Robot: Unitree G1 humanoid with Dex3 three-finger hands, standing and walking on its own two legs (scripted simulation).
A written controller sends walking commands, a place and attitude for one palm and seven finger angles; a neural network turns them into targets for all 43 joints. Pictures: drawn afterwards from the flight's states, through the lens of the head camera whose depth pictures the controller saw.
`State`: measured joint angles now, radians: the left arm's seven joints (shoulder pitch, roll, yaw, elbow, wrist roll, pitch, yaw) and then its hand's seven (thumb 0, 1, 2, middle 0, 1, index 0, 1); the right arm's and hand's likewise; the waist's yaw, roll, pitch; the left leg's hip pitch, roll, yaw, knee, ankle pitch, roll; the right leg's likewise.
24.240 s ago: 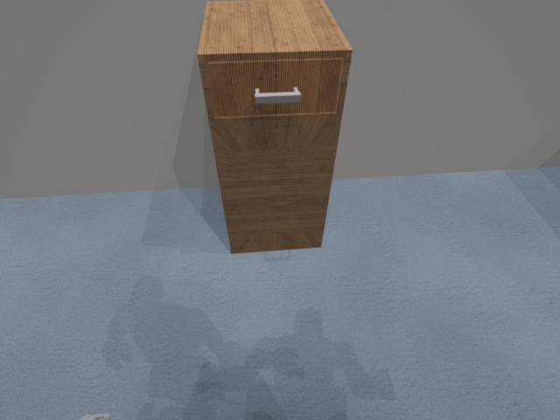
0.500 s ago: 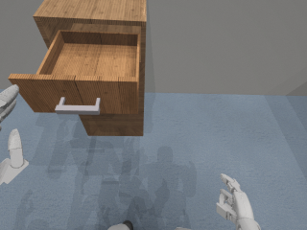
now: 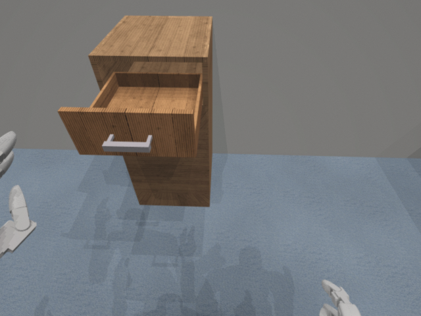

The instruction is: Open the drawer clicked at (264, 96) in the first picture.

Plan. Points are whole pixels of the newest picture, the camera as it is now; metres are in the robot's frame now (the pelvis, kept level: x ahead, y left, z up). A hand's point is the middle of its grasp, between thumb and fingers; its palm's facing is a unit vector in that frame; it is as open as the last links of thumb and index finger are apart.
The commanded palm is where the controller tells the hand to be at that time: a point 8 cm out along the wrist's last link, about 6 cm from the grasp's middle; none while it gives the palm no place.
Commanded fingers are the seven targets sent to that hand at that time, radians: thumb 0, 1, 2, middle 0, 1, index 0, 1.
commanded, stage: stop stepping back and stand still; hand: left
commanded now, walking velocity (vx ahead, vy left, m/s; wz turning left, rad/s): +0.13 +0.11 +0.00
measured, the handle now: (128, 142) +0.55 +0.25 +0.01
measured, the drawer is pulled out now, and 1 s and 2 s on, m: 0.30 0.30 0.30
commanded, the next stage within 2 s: let the arm hang, fingers relaxed in 0.58 s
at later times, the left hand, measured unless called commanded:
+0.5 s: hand (41, 226) +0.19 +0.24 +0.18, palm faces +0.39 -0.80 -0.46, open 7.4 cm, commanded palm +0.13 +0.28 +0.20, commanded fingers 0.00 0.90 0.90 -0.20 -0.30 -0.20 -0.30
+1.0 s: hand out of the picture +0.05 +0.19 -0.16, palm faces +0.02 -0.98 -0.18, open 7.1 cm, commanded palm none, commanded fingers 0.00 0.90 0.90 -0.20 -0.30 -0.20 -0.30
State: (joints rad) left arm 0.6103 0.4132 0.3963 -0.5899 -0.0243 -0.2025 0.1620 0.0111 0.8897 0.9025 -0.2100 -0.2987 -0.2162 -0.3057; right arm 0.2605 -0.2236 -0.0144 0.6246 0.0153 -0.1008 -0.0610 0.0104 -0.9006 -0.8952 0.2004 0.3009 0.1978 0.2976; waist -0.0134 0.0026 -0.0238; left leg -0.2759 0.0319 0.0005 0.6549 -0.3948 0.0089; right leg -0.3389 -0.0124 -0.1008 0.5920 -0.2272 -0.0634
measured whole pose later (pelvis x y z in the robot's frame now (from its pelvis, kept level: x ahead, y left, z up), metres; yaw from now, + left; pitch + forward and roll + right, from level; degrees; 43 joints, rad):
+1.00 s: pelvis +0.00 +0.01 +0.01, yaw +1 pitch -1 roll +0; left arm 0.26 0.17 0.01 0.90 0.01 0.06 0.02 0.00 0.96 0.90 -0.20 -0.30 -0.21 -0.30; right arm 0.23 -0.21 0.02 0.92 -0.02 0.03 0.00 0.00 -0.90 -0.89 0.20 0.30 0.20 0.30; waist -0.02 -0.02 0.07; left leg -0.24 0.00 0.03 0.51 -0.26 0.02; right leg -0.27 0.01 -0.06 0.50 -0.21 -0.04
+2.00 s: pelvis +0.01 +0.00 +0.02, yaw +0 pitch -1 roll +0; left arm 0.26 0.13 0.02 1.14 0.01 0.00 0.03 0.00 0.91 0.90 -0.20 -0.30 -0.20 -0.30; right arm 0.32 -0.14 -0.01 1.10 -0.01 0.01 -0.04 0.00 -0.91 -0.89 0.20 0.30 0.20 0.30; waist -0.01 0.03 0.07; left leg -0.14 0.02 0.04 0.39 -0.22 -0.01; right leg -0.19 0.04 -0.05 0.39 -0.18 -0.06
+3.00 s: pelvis +0.03 -0.01 +0.02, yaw +0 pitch -1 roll +0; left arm 0.21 0.18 0.03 1.14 0.00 -0.01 0.03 0.00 0.91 0.90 -0.20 -0.30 -0.20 -0.30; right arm 0.28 -0.18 -0.02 1.11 -0.01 0.02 -0.04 0.00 -0.90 -0.89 0.20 0.30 0.20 0.30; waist -0.01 0.03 0.07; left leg -0.09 0.04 0.04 0.36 -0.24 -0.03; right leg -0.14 0.07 -0.05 0.34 -0.18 -0.08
